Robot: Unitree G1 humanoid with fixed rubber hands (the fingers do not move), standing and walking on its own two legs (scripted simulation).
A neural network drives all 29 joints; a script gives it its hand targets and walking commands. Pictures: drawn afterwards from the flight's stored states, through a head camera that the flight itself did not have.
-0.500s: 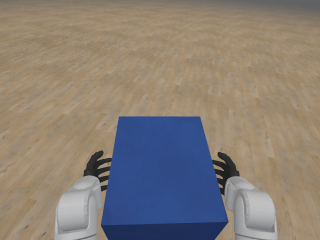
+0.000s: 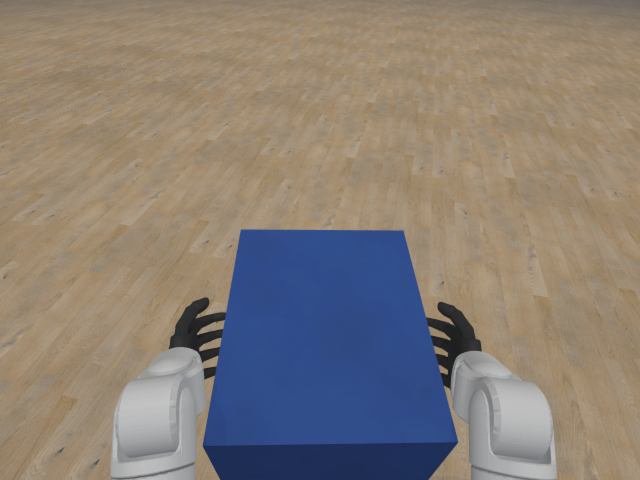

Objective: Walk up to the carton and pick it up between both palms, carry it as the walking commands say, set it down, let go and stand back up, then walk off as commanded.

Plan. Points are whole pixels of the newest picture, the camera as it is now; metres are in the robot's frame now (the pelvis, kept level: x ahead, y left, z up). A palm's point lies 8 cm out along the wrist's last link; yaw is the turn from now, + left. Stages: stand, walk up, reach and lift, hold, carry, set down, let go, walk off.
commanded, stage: carry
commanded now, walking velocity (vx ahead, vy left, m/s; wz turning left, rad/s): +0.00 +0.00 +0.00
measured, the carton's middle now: (322, 364) +0.30 +0.00 +0.02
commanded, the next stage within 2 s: none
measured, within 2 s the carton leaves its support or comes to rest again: neither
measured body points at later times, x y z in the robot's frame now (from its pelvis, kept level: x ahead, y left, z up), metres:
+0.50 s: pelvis +0.02 +0.02 +0.00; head -0.01 +0.02 +0.45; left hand +0.30 +0.18 +0.08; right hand +0.29 -0.14 +0.08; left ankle +0.01 +0.11 -0.73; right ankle +0.08 -0.07 -0.73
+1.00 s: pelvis +0.03 +0.01 -0.02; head +0.02 +0.01 +0.43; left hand +0.32 +0.14 +0.06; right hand +0.28 -0.17 +0.06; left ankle +0.01 +0.11 -0.73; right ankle +0.08 -0.07 -0.73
